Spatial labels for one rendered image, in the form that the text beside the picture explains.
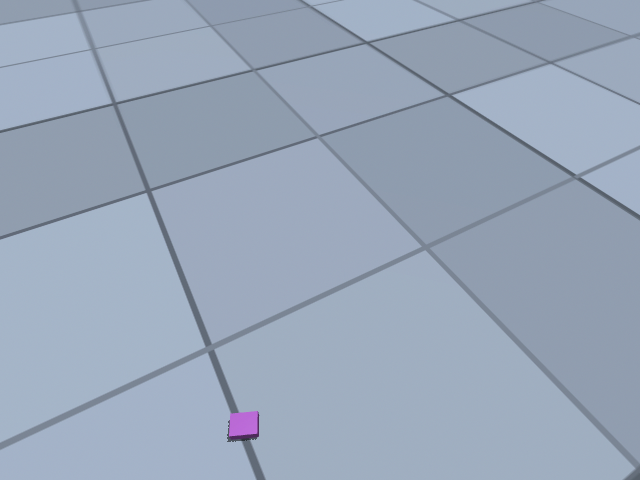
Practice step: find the small box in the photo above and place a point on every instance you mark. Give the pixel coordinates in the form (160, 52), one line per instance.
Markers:
(244, 425)

